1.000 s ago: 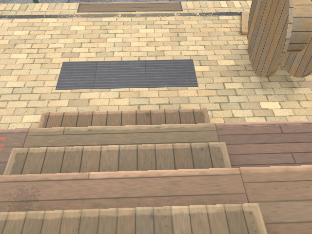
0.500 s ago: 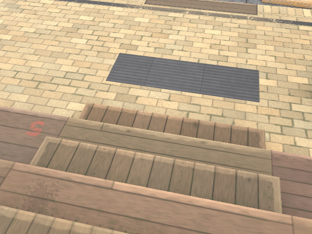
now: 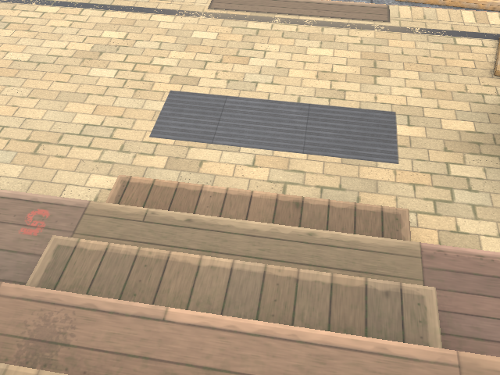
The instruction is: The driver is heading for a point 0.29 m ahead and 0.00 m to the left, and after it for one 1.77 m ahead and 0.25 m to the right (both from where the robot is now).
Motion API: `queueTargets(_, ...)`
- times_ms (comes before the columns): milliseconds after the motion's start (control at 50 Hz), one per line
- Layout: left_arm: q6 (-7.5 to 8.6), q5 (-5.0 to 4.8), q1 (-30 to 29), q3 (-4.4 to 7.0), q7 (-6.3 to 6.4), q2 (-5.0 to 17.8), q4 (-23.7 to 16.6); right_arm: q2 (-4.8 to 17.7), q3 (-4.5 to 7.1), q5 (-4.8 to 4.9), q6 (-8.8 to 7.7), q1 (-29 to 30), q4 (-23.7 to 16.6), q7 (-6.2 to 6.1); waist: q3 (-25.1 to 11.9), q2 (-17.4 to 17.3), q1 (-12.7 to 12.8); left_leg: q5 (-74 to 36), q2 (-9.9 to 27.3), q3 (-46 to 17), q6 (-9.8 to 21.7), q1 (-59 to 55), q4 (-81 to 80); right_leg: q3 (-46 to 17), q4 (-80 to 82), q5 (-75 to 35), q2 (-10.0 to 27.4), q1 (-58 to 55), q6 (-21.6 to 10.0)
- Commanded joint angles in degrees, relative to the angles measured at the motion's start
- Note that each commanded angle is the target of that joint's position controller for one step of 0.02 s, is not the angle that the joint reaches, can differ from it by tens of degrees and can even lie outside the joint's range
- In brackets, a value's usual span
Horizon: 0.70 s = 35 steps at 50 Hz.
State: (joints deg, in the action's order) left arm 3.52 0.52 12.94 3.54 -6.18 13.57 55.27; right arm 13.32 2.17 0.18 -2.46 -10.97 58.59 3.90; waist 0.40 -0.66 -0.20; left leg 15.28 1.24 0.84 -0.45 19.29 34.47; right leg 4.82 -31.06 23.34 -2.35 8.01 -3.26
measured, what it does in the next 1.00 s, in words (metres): goes down: left foot, then right foot 0.15 m lower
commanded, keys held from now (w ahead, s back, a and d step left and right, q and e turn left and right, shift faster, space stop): w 1.00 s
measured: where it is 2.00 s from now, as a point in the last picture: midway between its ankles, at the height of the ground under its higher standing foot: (245, 324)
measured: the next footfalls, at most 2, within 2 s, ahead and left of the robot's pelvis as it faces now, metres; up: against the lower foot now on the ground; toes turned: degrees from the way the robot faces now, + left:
left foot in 0.30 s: +0.11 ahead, +0.16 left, +0.00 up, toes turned +3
right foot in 0.70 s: +0.34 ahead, -0.07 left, -0.15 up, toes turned -2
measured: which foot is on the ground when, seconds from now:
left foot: down 0.00-0.06, up 0.08-0.28, down 0.30-0.70, up 0.72-1.00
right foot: down 0.00-0.32, up 0.34-0.68, down 0.70-1.00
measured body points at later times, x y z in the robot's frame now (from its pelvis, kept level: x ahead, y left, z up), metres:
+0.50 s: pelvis +0.12 +0.06 -0.03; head +0.12 +0.05 +0.42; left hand +0.21 +0.30 -0.16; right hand +0.04 -0.15 -0.18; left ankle +0.07 +0.15 -0.73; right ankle +0.19 -0.08 -0.69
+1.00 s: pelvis +0.37 +0.03 -0.16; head +0.38 +0.04 +0.29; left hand +0.25 +0.22 -0.31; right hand +0.50 -0.18 -0.29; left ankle +0.56 +0.20 -0.83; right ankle +0.30 -0.07 -0.87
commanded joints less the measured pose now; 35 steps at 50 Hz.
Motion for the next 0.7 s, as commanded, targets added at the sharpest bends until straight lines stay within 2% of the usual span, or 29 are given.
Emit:
queueTargets(20,0.09,0.36,4.8,2.30,0.11,6.7,-0.7,6.0,1.36,-0.44,-0.46,-0.3,-0.4,-0.31,-0.5,1.3,1.2,-5.7,1.0,-1.0,2.0,-3.0,-5.5,-4.7,7.0,-19.2,5.1,0.4,1.6)
queueTargets(60,0.11,3.12,10.4,4.90,1.58,11.1,1.2,8.9,3.06,-2.91,-0.38,1.2,-1.3,-1.92,4.6,5.8,3.8,11.8,-1.7,0.9,3.7,4.1,0.5,-13.5,14.2,6.7,11.4,0.5,-8.6)
queueTargets(100,1.00,4.15,15.8,3.37,4.03,4.4,3.3,2.7,1.54,-4.77,-0.95,4.0,-2.8,-3.25,10.4,8.1,5.9,9.7,1.9,-2.4,5.1,17.6,8.8,-25.7,20.6,15.7,23.3,-5.8,-16.2)
queueTargets(120,1.20,3.19,18.1,2.07,4.82,1.2,4.1,1.7,1.56,-4.19,-1.28,7.2,-4.2,-3.52,10.3,5.2,7.0,12.0,1.2,-1.9,5.8,21.9,8.5,-27.0,21.5,12.5,24.0,-10.8,-17.3)
queueTargets(160,1.72,3.84,15.8,1.40,6.18,1.0,3.9,-1.4,0.51,-4.48,-2.21,7.9,-5.5,-3.42,9.1,4.5,5.5,6.3,2.9,-4.6,6.4,21.8,13.6,-23.1,19.9,-0.3,22.5,-13.3,-14.5)
queueTargets(200,1.99,3.75,15.1,1.02,6.61,1.2,3.9,-0.5,0.73,-4.57,-2.75,6.1,-5.3,-2.34,8.0,2.9,4.5,2.8,1.5,-1.3,7.0,17.4,15.4,-15.9,16.8,-9.1,18.5,-10.5,-12.5)
queueTargets(220,0.49,-0.01,9.6,2.61,6.56,9.0,2.3,5.8,2.68,-1.12,-0.49,8.2,-5.1,-2.78,10.2,3.6,1.5,-3.0,0.1,3.3,5.5,14.6,15.6,-11.8,11.4,-30.4,15.9,-4.9,-8.5)
queueTargets(240,1.55,4.19,14.1,0.30,6.22,0.5,3.7,-0.8,0.60,-5.80,-2.19,0.7,-4.7,-1.09,2.5,3.9,2.4,-1.9,-0.1,2.4,6.4,2.1,17.1,-8.6,11.1,-14.9,13.5,-0.3,-9.4)
queueTargets(260,1.68,4.84,13.1,-0.01,5.84,0.7,4.5,-1.4,0.97,-6.04,-3.18,-4.3,-3.0,-0.25,8.2,4.6,-0.8,-4.1,-1.6,4.6,7.0,-5.6,17.7,-7.3,8.5,-10.5,12.8,11.4,-9.8)
queueTargets(300,2.06,4.91,6.7,1.75,4.02,7.0,2.5,2.3,2.78,-5.88,-4.48,-21.5,1.6,-0.07,4.5,0.1,-9.2,0.3,-6.7,10.3,6.2,-26.1,11.8,-1.4,-9.9,-13.5,6.8,26.8,-11.0)
queueTargets(320,2.63,5.41,3.0,2.66,2.36,8.6,0.9,4.5,3.35,-6.18,-5.31,-31.4,4.0,-1.05,1.5,-5.3,-13.9,5.3,-3.3,2.6,8.1,-33.9,4.5,0.0,-27.2,-13.5,3.2,33.0,-10.0)
queueTargets(340,3.11,5.82,5.1,1.23,1.71,0.4,-0.2,7.7,2.50,-5.95,-5.40,-37.1,4.2,-1.73,-6.9,-15.0,-13.9,-4.7,11.8,-24.1,19.9,-39.6,-6.7,-4.3,-51.5,15.6,-4.3,37.0,-6.6)
queueTargets(360,4.20,3.18,2.1,-0.28,1.60,-5.7,-4.5,5.9,1.20,-5.77,-6.37,-37.2,3.2,-0.98,0.3,-10.3,-12.6,5.2,21.5,-45.1,26.4,-32.6,-15.6,-16.5,-50.5,13.4,-5.4,49.8,-8.0)
queueTargets(380,3.92,2.35,-3.7,0.43,2.88,-1.6,-6.3,4.7,0.67,-4.46,-6.47,-26.3,2.0,-0.64,12.2,-3.3,-8.2,15.2,23.9,-46.2,25.6,-19.6,-16.8,-18.3,-49.1,4.7,0.6,55.6,-7.6)
queueTargets(400,3.26,3.36,-2.0,1.27,4.33,1.5,-4.3,2.4,0.30,-3.44,-5.54,-19.1,0.6,-0.76,9.1,1.7,-5.4,21.0,19.3,-39.1,23.7,-13.8,-13.9,-15.0,-51.1,0.1,2.9,51.2,-6.6)
queueTargets(420,2.73,4.50,3.7,0.76,5.36,-0.4,-3.0,0.2,-0.53,-3.73,-4.79,-16.4,-0.1,-1.02,6.4,1.6,-2.2,17.2,18.9,-34.3,24.2,-5.4,-10.7,-14.6,-49.6,-2.1,4.7,46.1,-5.1)
queueTargets(440,1.88,6.54,6.2,-1.18,5.56,-5.0,-3.0,-4.3,-2.19,-4.65,-4.10,-13.2,-0.7,-2.19,9.0,3.0,0.4,15.8,16.3,-27.1,22.2,4.8,-9.3,-14.4,-41.5,-8.1,7.3,40.8,-4.5)
queueTargets(460,-0.66,0.87,4.1,1.72,5.80,2.7,-3.3,7.6,1.42,-1.22,-3.22,-9.0,-1.5,-3.94,9.1,-2.3,4.3,-3.4,14.0,-20.6,15.9,9.6,-9.8,-7.8,-35.1,-12.7,4.8,29.6,-0.2)
queueTargets(480,-1.32,-0.24,1.7,2.02,5.56,3.1,-3.7,5.0,1.04,-0.86,-3.87,-7.6,-1.0,-4.18,9.0,0.0,4.4,4.0,9.9,-15.6,12.7,14.2,-6.9,-10.2,-27.1,-25.4,5.1,25.7,0.9)
queueTargets(500,0.91,7.65,7.0,-3.67,4.46,-9.7,-2.5,-8.3,-3.74,-6.15,-6.24,-9.7,-3.3,-4.92,1.9,-2.2,1.2,7.0,5.5,-7.7,12.6,16.1,-2.7,-11.3,-20.6,-47.6,9.3,21.0,-0.5)
queueTargets(520,1.24,7.81,8.2,-3.67,4.33,-9.7,-1.5,-8.3,-3.89,-6.63,-6.83,-10.7,-2.5,-5.59,5.1,-2.3,1.5,11.6,3.8,-4.8,11.3,22.0,1.3,-8.5,-12.8,-56.3,7.9,15.1,-0.5)
queueTargets(540,-0.70,0.13,0.1,-0.14,3.71,0.0,-4.0,3.1,-0.07,2.12,-4.86,-11.4,0.5,-5.55,3.3,-0.9,3.7,13.8,2.9,-6.3,9.5,25.1,-4.9,-0.5,-12.4,-50.4,0.1,4.1,1.6)
queueTargets(560,-1.87,-0.96,-2.0,-0.21,3.73,0.7,-5.0,6.2,0.71,2.32,-3.70,-12.1,-0.3,-5.42,3.8,-3.1,2.4,15.9,4.6,-8.2,9.9,24.8,-2.5,-1.9,-12.9,-45.8,0.9,2.3,2.0)
queueTargets(580,-0.18,5.78,-0.6,-2.87,3.16,-3.0,-5.4,-2.6,-3.26,-7.64,-5.98,-17.5,0.9,-3.42,10.4,-4.1,0.3,18.6,4.8,-5.3,10.4,27.8,1.2,-6.3,-9.2,-48.2,7.2,4.9,0.9)
queueTargets(600,0.11,6.53,-0.7,-1.84,3.64,-0.6,-5.2,-2.2,-2.47,-7.09,-6.62,-19.7,1.0,-2.93,10.2,-4.7,-0.4,19.3,5.7,-7.0,12.1,23.2,3.1,-2.4,-7.7,-40.4,4.5,5.5,1.8)
queueTargets(620,-1.34,-1.65,-9.1,-0.83,4.24,1.1,-7.1,3.6,0.68,0.51,-3.70,-16.5,0.9,-4.53,8.4,-2.5,-2.4,14.6,4.7,-6.5,9.4,15.8,4.1,1.3,-2.1,-42.2,0.3,6.4,3.5)
queueTargets(640,0.05,6.58,-5.5,-3.32,3.78,-0.7,-6.1,-1.7,-3.38,-5.09,-4.47,-25.6,3.1,-3.43,10.2,0.0,-3.7,19.8,9.5,-14.5,11.5,11.4,9.2,-9.1,5.5,-38.0,9.1,7.2,1.7)
queueTargets(680,0.63,5.62,-0.9,-1.88,4.18,1.8,-3.9,2.0,-1.76,-4.20,-3.56,-25.5,3.5,-2.27,9.8,0.1,-1.8,11.8,8.8,-15.8,13.0,1.5,16.9,-4.0,14.6,-33.2,6.6,5.0,0.6)
queueTargets(700,1.53,4.00,7.0,-0.43,4.17,4.7,-1.1,5.0,-1.09,-4.76,-2.79,-23.2,2.7,-0.60,6.9,2.8,2.2,1.3,6.0,-13.2,12.8,2.3,25.7,-1.2,17.5,-34.1,4.2,-5.9,-0.4)
Over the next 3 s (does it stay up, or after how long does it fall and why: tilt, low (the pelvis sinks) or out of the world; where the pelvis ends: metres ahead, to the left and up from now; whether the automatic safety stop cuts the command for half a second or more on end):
stays up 1.49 -0.23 -0.72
